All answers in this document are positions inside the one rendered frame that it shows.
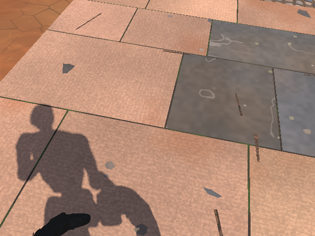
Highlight robot left hand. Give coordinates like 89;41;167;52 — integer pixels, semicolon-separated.
32;212;91;236

